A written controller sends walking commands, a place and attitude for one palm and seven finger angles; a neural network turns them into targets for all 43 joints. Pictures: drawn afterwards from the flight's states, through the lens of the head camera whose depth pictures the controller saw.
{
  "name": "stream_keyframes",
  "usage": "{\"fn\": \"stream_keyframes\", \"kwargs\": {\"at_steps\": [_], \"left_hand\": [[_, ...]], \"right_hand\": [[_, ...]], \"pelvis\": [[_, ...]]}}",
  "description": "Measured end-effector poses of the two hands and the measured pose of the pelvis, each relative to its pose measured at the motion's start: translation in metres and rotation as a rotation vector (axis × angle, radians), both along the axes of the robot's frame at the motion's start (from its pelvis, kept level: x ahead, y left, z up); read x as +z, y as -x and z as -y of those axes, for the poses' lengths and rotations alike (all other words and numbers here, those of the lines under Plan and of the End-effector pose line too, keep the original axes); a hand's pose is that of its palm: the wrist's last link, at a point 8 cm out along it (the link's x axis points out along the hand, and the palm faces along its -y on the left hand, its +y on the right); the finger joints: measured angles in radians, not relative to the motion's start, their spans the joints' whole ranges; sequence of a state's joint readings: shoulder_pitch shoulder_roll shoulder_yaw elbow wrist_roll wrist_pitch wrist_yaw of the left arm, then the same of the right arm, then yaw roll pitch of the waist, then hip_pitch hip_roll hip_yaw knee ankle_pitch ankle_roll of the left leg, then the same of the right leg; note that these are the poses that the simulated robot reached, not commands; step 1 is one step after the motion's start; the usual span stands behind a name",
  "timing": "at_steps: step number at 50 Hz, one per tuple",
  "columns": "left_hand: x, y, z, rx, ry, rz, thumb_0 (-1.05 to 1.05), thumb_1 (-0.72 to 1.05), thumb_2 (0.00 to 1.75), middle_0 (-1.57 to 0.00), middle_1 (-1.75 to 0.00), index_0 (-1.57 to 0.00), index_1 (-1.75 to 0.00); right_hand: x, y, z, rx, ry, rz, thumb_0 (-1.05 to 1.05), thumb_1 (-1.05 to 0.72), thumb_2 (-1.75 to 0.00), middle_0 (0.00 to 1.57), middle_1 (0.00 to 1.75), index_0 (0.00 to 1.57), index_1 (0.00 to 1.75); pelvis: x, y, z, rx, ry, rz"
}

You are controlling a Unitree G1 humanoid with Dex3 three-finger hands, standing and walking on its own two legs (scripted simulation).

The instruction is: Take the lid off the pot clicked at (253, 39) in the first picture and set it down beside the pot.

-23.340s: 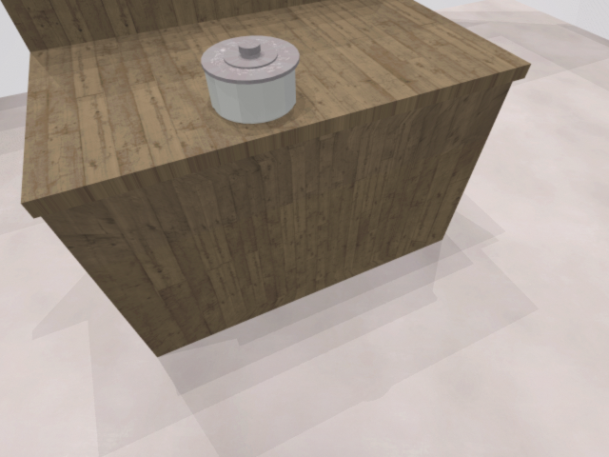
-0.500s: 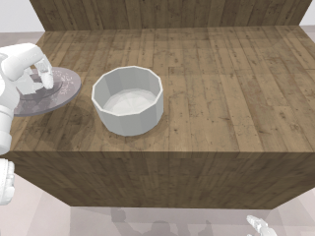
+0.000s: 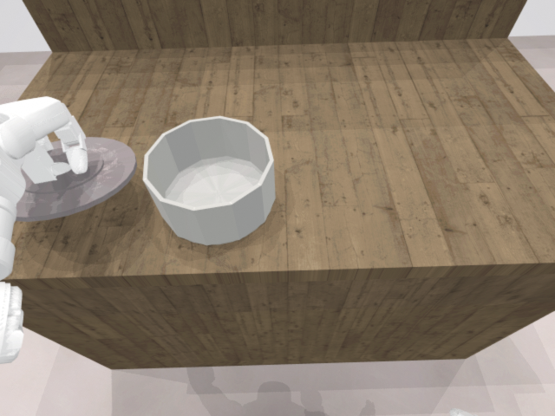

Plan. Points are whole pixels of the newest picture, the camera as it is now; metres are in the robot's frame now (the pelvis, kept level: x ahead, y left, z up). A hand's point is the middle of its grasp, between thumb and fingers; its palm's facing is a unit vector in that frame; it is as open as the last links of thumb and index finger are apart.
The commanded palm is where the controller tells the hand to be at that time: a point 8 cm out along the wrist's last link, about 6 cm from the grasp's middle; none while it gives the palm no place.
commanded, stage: lower the lid onto the table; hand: left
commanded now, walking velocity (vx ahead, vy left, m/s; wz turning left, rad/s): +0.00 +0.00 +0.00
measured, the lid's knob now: (57, 160) +0.46 +0.32 +0.12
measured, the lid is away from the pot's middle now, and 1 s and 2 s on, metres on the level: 0.22 0.23 0.23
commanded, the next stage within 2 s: open the fingers wide in 1.84 s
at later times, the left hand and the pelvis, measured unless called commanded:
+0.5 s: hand (54, 182) +0.42 +0.32 +0.11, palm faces -0.47 -0.13 -0.87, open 3.9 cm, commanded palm +0.44 +0.32 +0.19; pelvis +0.01 +0.01 +0.00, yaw +0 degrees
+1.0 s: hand (61, 189) +0.43 +0.32 +0.09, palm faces -0.48 -0.13 -0.87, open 3.9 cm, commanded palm +0.44 +0.33 +0.16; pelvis +0.01 +0.01 -0.01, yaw +0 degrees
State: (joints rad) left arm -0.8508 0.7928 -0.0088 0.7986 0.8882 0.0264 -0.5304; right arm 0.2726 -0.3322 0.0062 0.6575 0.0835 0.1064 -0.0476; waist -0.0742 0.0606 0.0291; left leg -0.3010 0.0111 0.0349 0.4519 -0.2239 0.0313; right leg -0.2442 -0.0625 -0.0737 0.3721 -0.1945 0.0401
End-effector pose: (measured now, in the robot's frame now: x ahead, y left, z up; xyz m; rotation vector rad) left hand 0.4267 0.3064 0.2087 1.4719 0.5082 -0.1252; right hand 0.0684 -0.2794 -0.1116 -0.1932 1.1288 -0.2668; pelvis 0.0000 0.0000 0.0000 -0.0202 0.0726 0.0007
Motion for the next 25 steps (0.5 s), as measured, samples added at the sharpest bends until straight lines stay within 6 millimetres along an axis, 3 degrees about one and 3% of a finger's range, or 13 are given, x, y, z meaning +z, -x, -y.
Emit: {"fn": "stream_keyframes", "kwargs": {"at_steps": [16, 25], "left_hand": [[-0.027, -0.001, -0.013, 0.012, 0.025, -0.053, -0.1, 0.26, 1.08, -0.6, -0.69, -1.24, -0.96], [-0.042, -0.004, -0.017, -0.007, 0.02, -0.097, -0.1, 0.26, 1.07, -0.6, -0.69, -1.24, -0.96]], "right_hand": [[0.001, -0.022, -0.011, 0.021, -0.017, 0.022, 0.01, -0.9, -0.9, 0.2, 0.3, 0.2, 0.3], [0.0, -0.021, -0.013, 0.027, 0.008, -0.004, 0.01, -0.9, -0.9, 0.2, 0.3, 0.2, 0.3]], "pelvis": [[-0.001, -0.005, -0.004, 0.002, 0.003, -0.018], [-0.003, -0.007, -0.007, 0.007, 0.006, -0.03]]}}
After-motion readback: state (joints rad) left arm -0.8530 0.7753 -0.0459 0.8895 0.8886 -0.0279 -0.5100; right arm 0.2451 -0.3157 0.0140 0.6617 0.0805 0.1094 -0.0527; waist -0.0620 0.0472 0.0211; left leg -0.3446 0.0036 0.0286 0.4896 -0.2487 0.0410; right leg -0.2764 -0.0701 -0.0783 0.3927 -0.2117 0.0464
